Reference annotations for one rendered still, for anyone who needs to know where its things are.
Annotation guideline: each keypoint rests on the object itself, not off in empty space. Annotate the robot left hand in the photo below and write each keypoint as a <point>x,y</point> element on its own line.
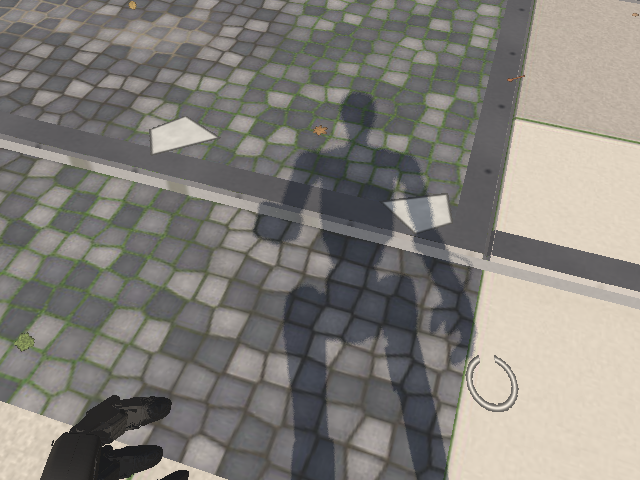
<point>79,455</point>

